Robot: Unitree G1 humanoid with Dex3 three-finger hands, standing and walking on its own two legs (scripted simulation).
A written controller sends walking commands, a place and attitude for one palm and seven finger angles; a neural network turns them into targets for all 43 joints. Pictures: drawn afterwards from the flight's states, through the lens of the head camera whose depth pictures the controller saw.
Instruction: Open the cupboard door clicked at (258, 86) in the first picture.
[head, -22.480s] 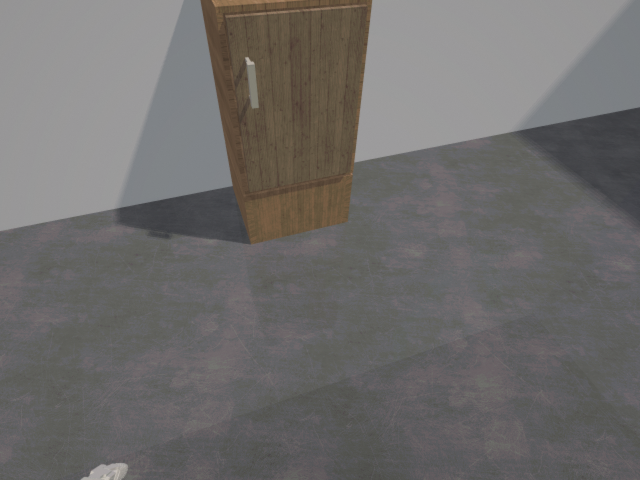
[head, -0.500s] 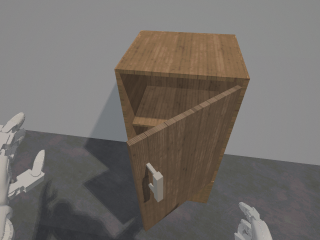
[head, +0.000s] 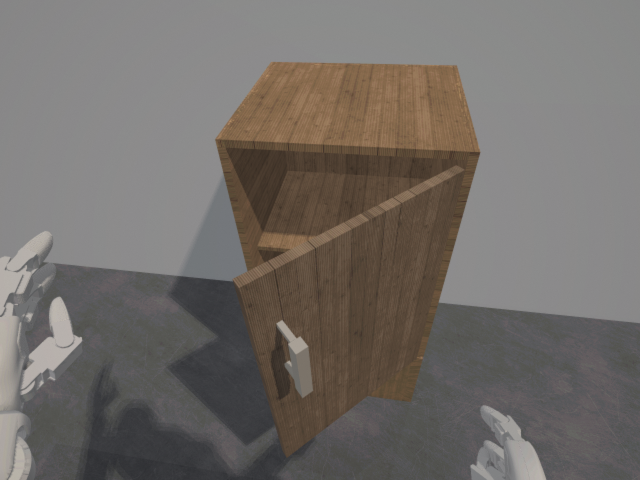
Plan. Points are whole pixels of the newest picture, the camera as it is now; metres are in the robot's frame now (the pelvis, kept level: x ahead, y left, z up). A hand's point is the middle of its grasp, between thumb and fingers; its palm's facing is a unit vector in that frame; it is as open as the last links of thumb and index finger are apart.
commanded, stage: step back with the hand held close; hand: left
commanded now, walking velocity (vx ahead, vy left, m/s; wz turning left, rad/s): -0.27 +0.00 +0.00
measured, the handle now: (294, 359) +0.30 +0.09 -0.04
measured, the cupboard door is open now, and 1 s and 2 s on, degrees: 45 45 45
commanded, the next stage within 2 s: stop stepping back and stand still in 1.50 s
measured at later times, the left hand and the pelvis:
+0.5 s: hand (22, 375) +0.15 +0.30 +0.16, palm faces +0.38 -0.78 -0.50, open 7.4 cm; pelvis -0.06 +0.04 +0.00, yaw -1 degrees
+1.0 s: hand out of the picture +0.04 +0.33 +0.16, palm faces +0.55 -0.67 -0.50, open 7.4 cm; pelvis -0.14 +0.04 -0.03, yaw +9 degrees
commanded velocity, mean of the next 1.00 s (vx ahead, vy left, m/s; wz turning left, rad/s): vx -0.30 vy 0.00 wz -0.01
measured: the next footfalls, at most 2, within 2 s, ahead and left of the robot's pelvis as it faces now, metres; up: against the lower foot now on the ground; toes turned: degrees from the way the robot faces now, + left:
right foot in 1.06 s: -0.08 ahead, -0.08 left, +0.00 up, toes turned +16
left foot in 1.28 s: -0.19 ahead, +0.16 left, +0.00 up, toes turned +9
